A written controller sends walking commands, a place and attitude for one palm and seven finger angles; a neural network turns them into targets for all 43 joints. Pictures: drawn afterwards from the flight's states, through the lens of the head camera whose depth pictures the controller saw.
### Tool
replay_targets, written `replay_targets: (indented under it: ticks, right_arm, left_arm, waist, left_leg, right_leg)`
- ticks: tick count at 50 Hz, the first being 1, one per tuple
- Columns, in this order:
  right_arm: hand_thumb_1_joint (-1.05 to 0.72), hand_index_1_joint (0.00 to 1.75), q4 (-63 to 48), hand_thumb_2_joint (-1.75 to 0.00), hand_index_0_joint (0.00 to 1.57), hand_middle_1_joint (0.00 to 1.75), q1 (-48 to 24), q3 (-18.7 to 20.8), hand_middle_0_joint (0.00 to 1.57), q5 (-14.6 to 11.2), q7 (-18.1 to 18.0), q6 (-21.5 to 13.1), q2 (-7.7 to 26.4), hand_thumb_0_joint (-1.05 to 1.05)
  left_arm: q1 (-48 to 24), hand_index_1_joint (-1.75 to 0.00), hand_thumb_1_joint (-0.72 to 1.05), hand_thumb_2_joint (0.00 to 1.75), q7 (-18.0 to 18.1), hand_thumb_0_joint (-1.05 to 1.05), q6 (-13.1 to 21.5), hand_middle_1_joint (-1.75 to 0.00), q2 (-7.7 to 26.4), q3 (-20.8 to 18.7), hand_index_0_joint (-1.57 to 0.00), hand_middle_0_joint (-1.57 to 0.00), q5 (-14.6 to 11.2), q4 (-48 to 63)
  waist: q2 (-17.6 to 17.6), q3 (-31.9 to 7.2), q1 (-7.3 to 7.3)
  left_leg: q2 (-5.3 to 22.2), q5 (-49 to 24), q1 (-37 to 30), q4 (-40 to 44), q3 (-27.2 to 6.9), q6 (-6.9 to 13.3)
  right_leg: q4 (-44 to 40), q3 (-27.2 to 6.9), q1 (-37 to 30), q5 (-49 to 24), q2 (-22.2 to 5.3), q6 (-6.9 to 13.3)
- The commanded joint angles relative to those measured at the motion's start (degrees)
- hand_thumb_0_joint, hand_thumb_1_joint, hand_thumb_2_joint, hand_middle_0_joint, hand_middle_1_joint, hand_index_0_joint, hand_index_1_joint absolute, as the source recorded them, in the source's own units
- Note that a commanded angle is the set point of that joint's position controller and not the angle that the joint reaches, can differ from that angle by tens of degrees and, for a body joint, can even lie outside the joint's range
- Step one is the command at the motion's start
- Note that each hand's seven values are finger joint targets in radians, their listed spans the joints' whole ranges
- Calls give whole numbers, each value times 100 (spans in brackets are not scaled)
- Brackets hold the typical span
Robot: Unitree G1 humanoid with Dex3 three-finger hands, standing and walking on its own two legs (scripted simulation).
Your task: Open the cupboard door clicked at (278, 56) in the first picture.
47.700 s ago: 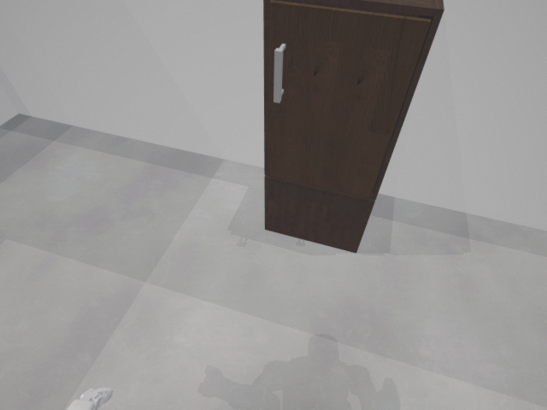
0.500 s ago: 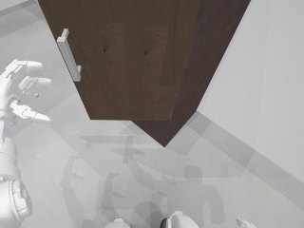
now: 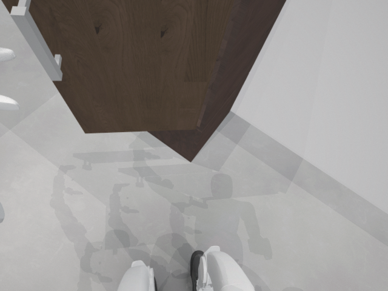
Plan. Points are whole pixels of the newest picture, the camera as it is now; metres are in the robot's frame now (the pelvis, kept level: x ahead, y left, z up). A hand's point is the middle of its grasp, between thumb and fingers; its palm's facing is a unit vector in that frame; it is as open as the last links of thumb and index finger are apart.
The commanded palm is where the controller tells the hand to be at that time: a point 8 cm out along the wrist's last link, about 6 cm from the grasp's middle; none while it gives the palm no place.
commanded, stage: move the hooked fingers beside the handle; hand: left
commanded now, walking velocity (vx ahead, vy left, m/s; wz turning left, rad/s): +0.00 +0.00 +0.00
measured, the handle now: (42, 41) +0.57 +0.25 +0.09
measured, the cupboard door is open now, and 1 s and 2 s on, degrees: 41 41 41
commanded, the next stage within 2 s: none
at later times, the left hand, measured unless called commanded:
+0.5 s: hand out of the picture +0.53 +0.32 +0.08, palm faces +0.00 -1.00 +0.00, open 13.9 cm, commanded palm +0.51 +0.35 +0.09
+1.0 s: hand out of the picture +0.52 +0.31 +0.10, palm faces +0.01 -1.00 -0.02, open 14.0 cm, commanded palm +0.51 +0.34 +0.08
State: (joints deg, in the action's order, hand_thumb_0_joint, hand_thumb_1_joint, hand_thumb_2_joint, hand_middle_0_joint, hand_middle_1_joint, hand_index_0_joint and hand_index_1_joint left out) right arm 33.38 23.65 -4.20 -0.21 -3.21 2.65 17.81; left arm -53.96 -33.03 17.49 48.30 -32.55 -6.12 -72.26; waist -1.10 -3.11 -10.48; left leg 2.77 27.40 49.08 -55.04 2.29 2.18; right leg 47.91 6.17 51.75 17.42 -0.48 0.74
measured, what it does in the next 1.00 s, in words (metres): stands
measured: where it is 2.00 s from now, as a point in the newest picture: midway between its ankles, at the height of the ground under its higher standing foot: outside the picture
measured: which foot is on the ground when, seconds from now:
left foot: down 0.00-1.00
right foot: down 0.00-1.00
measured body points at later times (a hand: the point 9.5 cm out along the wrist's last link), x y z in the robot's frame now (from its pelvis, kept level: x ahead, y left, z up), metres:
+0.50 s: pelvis +0.02 +0.01 +0.00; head +0.20 +0.05 +0.41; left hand +0.53 +0.37 +0.09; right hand -0.01 -0.25 -0.09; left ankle -0.02 +0.09 -0.68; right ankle +0.05 -0.12 -0.68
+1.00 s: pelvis +0.01 +0.00 +0.00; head +0.17 +0.05 +0.42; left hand +0.51 +0.36 +0.10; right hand +0.02 -0.27 -0.09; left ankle -0.02 +0.09 -0.68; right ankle +0.05 -0.12 -0.68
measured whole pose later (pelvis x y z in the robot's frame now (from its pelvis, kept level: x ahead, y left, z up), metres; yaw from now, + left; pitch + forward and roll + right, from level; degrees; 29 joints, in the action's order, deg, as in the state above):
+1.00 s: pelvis +0.01 +0.00 +0.00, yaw +0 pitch +23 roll -5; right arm 31.2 22.5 -4.5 0.5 -1.2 6.4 16.8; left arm -56.5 -32.0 17.4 48.9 -32.0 -4.7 -71.5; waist -0.3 -3.7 -11.2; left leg 3.2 29.2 51.2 -57.2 0.3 2.0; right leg 48.3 6.6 52.8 18.5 0.5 0.4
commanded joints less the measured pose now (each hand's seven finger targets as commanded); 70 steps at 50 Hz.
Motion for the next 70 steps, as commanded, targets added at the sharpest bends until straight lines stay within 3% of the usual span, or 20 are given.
replay_targets:
  ticks: [1, 5, 13, 16, 19, 27, 34, 37, 43, 46, 47, 50, 54, 59, 61, 62, 65, 67, 69, 70]
  right_arm:
    - [-90, 30, -231, -90, 20, 30, 1124, 388, 20, 44, -46, 24, 1173, 0]
    - [-90, 30, -321, -90, 20, 30, 1169, 336, 20, 44, -37, 153, 1165, 0]
    - [-90, 30, -320, -90, 20, 30, 1415, 327, 20, 104, 17, 319, 1207, 0]
    - [-90, 30, -348, -90, 20, 30, 1489, 388, 20, 120, 105, 351, 1202, 0]
    - [-90, 30, -379, -90, 20, 30, 1458, 410, 20, 90, 163, 444, 1162, 0]
    - [-90, 30, -399, -90, 20, 30, 1447, 522, 20, 123, 282, 425, 1131, 0]
    - [-90, 30, -414, -90, 20, 30, 1269, 491, 20, 74, 285, 425, 1098, 0]
    - [-90, 30, -380, -90, 20, 30, 1234, 456, 20, 67, 238, 438, 1091, 0]
    - [-90, 30, -349, -90, 20, 30, 1188, 447, 20, 88, 157, 363, 1108, 0]
    - [-90, 30, -289, -90, 20, 30, 1182, 420, 20, 83, 115, 345, 1121, 0]
    - [-90, 30, -283, -90, 20, 30, 1160, 391, 20, 68, 121, 348, 1092, 0]
    - [-90, 30, -355, -90, 20, 30, 1181, 370, 20, 60, 91, 336, 1107, 0]
    - [-90, 30, -381, -90, 20, 30, 1139, 299, 20, 36, 88, 344, 1102, 0]
    - [-90, 30, -413, -90, 20, 30, 1175, 275, 20, 36, 42, 259, 1145, 0]
    - [-90, 30, -389, -90, 20, 30, 1215, 288, 20, 47, 49, 237, 1160, 0]
    - [-90, 30, -388, -90, 20, 30, 1241, 301, 20, 53, 65, 241, 1153, 0]
    - [-90, 30, -370, -90, 20, 30, 1248, 257, 20, 16, 72, 287, 1141, 0]
    - [-90, 30, -334, -90, 20, 30, 1252, 249, 20, -10, 50, 290, 1202, 0]
    - [-90, 30, -359, -90, 20, 30, 1291, 261, 20, -8, 34, 293, 1210, 0]
    - [-90, 30, -395, -90, 20, 30, 1305, 260, 20, 7, 40, 294, 1203, 0]
  left_arm:
    - [-2525, -120, -50, 30, 3, 0, 356, -120, 2282, -303, -30, -30, -64, 1202]
    - [-2554, -120, -50, 30, 33, 0, 171, -120, 2301, -195, -30, -30, 56, 881]
    - [-2819, -120, -50, 30, 72, 0, 131, -120, 2905, -495, -30, -30, 242, 949]
    - [-2210, -120, -50, 30, -48, 0, 137, -120, 2754, -566, -30, -30, 162, 1204]
    - [-1928, -120, -50, 30, -151, 0, -5, -120, 2331, -378, -30, -30, 32, 1183]
    - [-1763, -120, -50, 30, 61, 0, 180, -120, 2221, -593, -30, -30, -187, 2228]
    - [-1509, -120, -50, 30, 97, 0, 21, -120, 1784, -297, -30, -30, -188, 1577]
    - [-1850, -120, -50, 30, 77, 0, 57, -120, 1699, -86, -30, -30, -93, 1335]
    - [-2404, -120, -50, 30, 78, 0, 386, -120, 1783, -90, -30, -30, -119, 1467]
    - [-2662, -120, -50, 30, 68, 0, 391, -120, 2001, -159, -30, -30, -70, 1416]
    - [-2653, -120, -50, 30, 55, 0, 343, -120, 1812, 11, -30, -30, -52, 1277]
    - [-2456, -120, -50, 30, 107, 0, 253, -120, 1983, -102, -30, -30, 0, 1167]
    - [-2548, -120, -50, 30, 176, 0, 109, -120, 2235, -124, -30, -30, 121, 862]
    - [-2781, -120, -50, 30, 218, 0, 221, -120, 2947, -495, -30, -30, 216, 945]
    - [-2743, -120, -50, 30, 172, 0, 305, -120, 3092, -597, -30, -30, 210, 1082]
    - [-2576, -120, -50, 30, 146, 0, 302, -120, 3040, -576, -30, -30, 236, 1073]
    - [-2510, -120, -50, 30, -30, 0, 190, -120, 2558, -246, -30, -30, 131, 729]
    - [-2625, -120, -50, 30, -123, 0, 64, -120, 2776, -340, -30, -30, 109, 546]
    - [-2578, -120, -50, 30, -175, 0, 41, -120, 2981, -482, -30, -30, 112, 752]
    - [-2600, -120, -50, 30, -196, 0, 82, -120, 2911, -445, -30, -30, 108, 872]
  waist:
    - [1498, -3042, 22]
    - [1420, -2747, -81]
    - [1524, -3212, -166]
    - [2096, -3586, 68]
    - [1643, -3250, -26]
    - [2089, -3473, 125]
    - [1446, -2647, 34]
    - [1532, -2415, -60]
    - [1468, -2935, -147]
    - [1716, -3043, -125]
    - [1791, -2931, -165]
    - [1580, -2932, -96]
    - [1200, -2605, -171]
    - [1300, -2917, -130]
    - [1620, -3222, -32]
    - [1814, -3329, -1]
    - [1551, -2894, -176]
    - [1180, -2723, -239]
    - [1317, -2968, -146]
    - [1714, -3142, -92]
  left_leg:
    - [-56, -3038, -1558, 530, -560, -146]
    - [-68, -2970, -1290, 494, -555, -93]
    - [8, -3581, -1461, 283, -630, -114]
    - [83, -4629, -2197, 273, -714, -279]
    - [114, -4577, -2134, 304, -706, -217]
    - [145, -5371, -2836, 330, -755, -364]
    - [39, -4265, -2021, 469, -592, -181]
    - [19, -4065, -1951, 441, -591, -201]
    - [12, -3766, -1990, 343, -620, -222]
    - [6, -3706, -2008, 325, -674, -258]
    - [-3, -3605, -1954, 328, -645, -248]
    - [-29, -3463, -1718, 368, -654, -196]
    - [-69, -2464, -927, 383, -504, -39]
    - [-90, -2148, -544, 316, -446, 23]
    - [-81, -2478, -807, 293, -489, -22]
    - [-73, -2679, -990, 271, -483, -41]
    - [-47, -2574, -951, 276, -493, -18]
    - [-43, -2172, -569, 276, -497, 30]
    - [-60, -2318, -623, 293, -502, 38]
    - [-69, -2576, -866, 258, -496, -5]
  right_leg:
    - [-110, -412, -1576, -1485, 289, 84]
    - [-107, -388, -1492, -1528, 302, 73]
    - [-16, -339, -1458, -1830, 347, 41]
    - [9, -266, -1294, -2023, 374, 81]
    - [-96, -214, -1163, -1969, 409, 27]
    - [-144, -198, -1166, -2169, 466, 99]
    - [-241, -242, -1444, -2055, 437, 51]
    - [-210, -249, -1227, -1899, 431, 63]
    - [-125, -307, -1312, -1770, 422, 64]
    - [-71, -295, -1236, -1657, 402, 86]
    - [-106, -301, -1165, -1595, 396, 79]
    - [-80, -300, -1352, -1636, 387, 93]
    - [-149, -396, -1557, -1392, 366, 40]
    - [-100, -527, -1885, -1341, 349, 39]
    - [-10, -495, -1884, -1518, 367, 82]
    - [6, -480, -1804, -1588, 367, 86]
    - [-43, -404, -1440, -1416, 408, 69]
    - [-100, -436, -1523, -1237, 397, 9]
    - [-54, -433, -1656, -1365, 388, 28]
    - [27, -411, -1488, -1439, 403, 84]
